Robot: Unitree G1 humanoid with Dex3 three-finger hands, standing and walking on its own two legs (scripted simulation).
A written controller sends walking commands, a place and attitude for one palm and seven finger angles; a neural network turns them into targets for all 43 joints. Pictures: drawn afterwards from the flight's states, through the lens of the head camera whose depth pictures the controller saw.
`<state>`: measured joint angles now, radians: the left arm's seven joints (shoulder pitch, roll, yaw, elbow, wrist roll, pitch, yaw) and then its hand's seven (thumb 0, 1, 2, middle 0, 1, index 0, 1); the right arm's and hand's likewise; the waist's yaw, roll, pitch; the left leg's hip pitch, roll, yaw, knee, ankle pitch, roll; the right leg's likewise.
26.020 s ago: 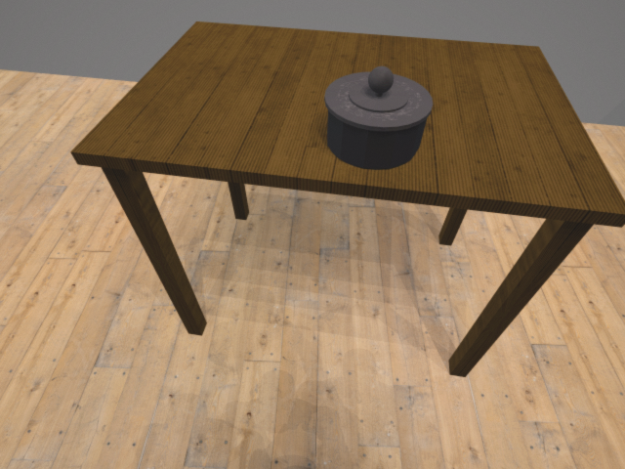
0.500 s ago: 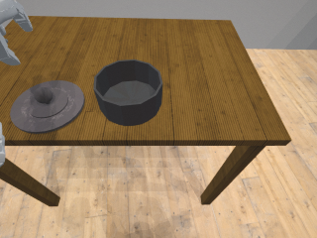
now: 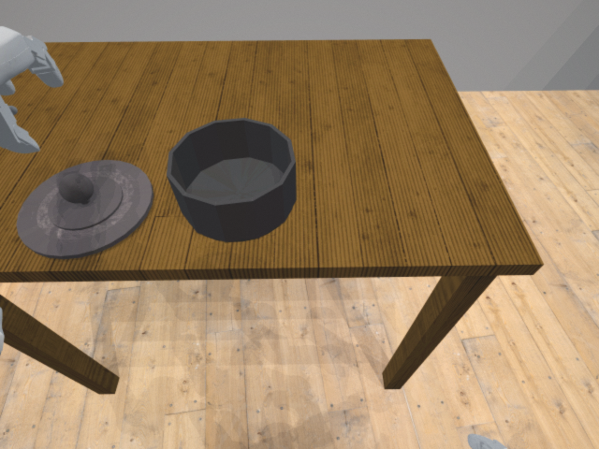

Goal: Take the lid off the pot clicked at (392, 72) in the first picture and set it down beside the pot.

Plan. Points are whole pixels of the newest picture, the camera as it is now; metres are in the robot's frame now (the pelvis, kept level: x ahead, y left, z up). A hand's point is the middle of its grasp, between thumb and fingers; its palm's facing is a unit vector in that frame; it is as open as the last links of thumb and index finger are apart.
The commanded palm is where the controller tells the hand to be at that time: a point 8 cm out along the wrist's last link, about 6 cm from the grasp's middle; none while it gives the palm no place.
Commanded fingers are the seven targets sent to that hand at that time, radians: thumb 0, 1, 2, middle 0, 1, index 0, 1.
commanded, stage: draw the hand back to the body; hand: left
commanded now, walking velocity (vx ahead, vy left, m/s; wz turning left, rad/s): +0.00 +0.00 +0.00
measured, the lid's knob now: (76, 188) +0.46 +0.33 +0.08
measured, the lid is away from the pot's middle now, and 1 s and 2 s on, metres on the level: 0.23 0.23 0.23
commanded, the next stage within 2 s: step back with the hand held close in 1.92 s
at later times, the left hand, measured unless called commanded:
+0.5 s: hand (31, 92) +0.39 +0.25 +0.29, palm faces +0.49 -0.85 -0.21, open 10.7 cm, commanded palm +0.33 +0.29 +0.28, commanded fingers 0.00 0.21 0.89 -0.38 -0.52 -0.38 -0.52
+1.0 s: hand (39, 151) +0.32 +0.22 +0.28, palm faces +0.52 -0.82 -0.23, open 8.4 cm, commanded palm +0.26 +0.25 +0.27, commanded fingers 0.00 0.85 0.90 -0.21 -0.32 -0.21 -0.32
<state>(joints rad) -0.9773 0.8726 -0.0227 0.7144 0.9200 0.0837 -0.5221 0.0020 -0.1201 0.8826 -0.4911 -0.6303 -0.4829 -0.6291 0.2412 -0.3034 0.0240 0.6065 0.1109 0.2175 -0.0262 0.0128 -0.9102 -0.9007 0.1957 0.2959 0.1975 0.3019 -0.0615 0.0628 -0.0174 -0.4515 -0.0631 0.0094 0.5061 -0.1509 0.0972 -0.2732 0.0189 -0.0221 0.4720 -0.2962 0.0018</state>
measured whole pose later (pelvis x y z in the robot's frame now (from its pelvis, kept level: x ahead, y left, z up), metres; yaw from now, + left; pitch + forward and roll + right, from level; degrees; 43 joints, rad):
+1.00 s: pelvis +0.02 -0.07 +0.01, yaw -3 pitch -4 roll +0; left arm -0.13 0.48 0.49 -0.06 -0.14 -0.09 0.08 0.01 0.59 0.89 -0.29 -0.40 -0.28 -0.40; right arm 0.14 -0.27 0.02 0.67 0.05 -0.04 -0.05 0.02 -0.91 -0.90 0.19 0.30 0.20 0.30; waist 0.04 0.06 0.02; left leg -0.17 0.02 0.03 0.40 -0.17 0.00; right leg 0.01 0.10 0.02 0.33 -0.28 -0.09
